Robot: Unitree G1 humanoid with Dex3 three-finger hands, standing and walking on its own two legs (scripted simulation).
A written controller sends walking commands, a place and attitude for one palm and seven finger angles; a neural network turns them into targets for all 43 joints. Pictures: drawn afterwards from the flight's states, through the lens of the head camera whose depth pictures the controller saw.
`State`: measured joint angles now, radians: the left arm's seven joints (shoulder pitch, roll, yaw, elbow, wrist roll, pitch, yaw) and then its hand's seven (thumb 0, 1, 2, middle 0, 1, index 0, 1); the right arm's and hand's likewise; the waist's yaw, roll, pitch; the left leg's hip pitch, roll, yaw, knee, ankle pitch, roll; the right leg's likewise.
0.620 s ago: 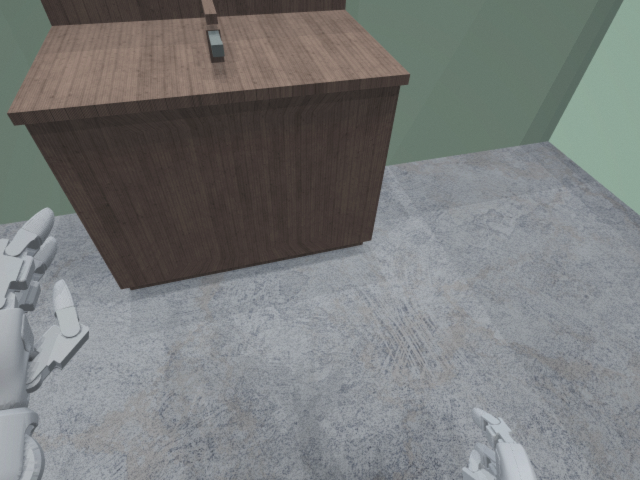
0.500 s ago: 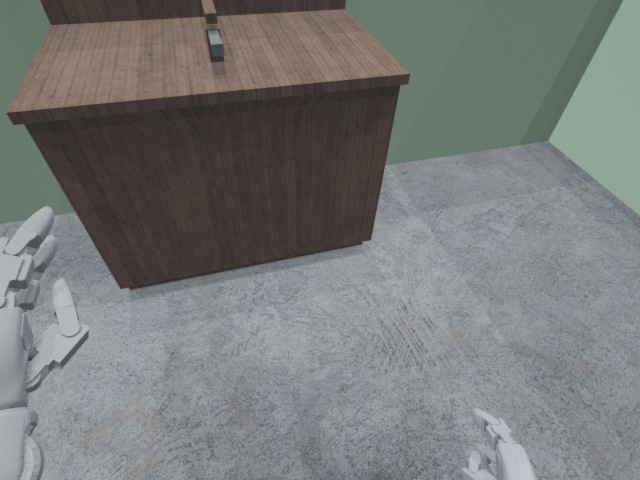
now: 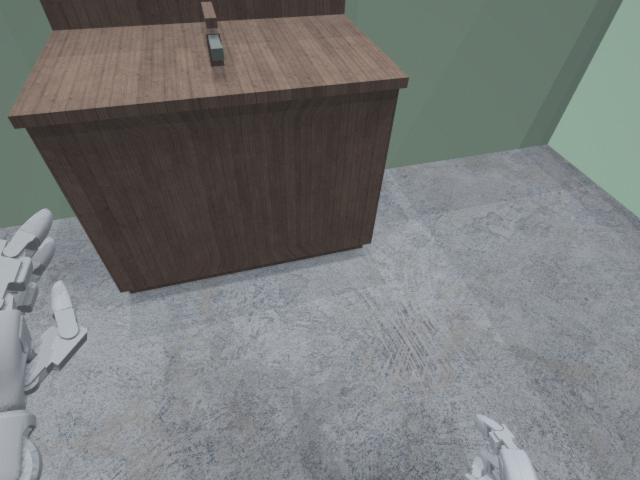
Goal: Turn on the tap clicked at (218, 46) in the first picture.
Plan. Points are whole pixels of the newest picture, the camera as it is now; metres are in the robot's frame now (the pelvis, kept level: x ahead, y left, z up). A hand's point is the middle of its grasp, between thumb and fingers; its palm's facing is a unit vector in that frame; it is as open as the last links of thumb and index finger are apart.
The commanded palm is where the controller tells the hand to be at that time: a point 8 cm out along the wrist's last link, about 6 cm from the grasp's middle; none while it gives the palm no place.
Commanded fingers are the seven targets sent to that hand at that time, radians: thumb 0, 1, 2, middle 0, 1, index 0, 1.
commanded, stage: walk to a spot facing it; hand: left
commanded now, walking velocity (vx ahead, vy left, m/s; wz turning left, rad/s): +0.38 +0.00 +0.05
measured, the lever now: (217, 52) +1.02 +0.32 +0.10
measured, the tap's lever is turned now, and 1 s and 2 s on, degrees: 0 0 0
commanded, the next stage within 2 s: take the last steps up to it in 0.62 s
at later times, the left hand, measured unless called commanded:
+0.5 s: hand (118, 232) +0.33 +0.25 +0.17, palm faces +0.42 -0.82 -0.38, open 7.4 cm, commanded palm +0.27 +0.29 +0.18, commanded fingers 0.00 0.90 0.90 -0.20 -0.30 -0.20 -0.30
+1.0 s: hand (224, 151) +0.48 +0.17 +0.18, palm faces +0.38 -0.78 -0.50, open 7.4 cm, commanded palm +0.42 +0.22 +0.18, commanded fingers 0.00 0.90 0.90 -0.20 -0.30 -0.20 -0.30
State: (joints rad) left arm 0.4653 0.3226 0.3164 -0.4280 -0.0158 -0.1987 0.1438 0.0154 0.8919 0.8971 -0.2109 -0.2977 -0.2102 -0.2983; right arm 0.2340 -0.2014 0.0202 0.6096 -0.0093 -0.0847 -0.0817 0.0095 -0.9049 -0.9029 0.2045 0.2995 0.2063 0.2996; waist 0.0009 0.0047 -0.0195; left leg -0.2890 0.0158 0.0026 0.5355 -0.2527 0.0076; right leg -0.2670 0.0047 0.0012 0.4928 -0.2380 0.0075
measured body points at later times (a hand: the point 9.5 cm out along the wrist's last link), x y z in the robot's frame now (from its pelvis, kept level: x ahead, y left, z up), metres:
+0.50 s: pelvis +0.11 +0.01 -0.01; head +0.12 +0.02 +0.44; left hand +0.30 +0.29 +0.19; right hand +0.25 -0.22 -0.10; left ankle +0.05 +0.11 -0.74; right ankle +0.06 -0.10 -0.65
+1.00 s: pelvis +0.27 -0.07 -0.01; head +0.30 -0.08 +0.44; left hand +0.45 +0.21 +0.21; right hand +0.46 -0.31 -0.10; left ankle +0.29 +0.09 -0.65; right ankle +0.33 -0.10 -0.74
